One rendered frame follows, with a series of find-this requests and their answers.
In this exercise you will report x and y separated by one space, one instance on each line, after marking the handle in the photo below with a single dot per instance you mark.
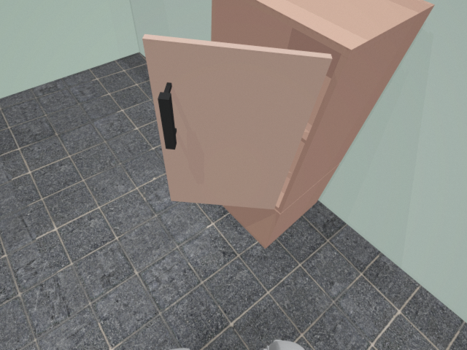
167 117

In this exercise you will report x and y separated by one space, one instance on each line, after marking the cupboard door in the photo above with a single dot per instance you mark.
240 112

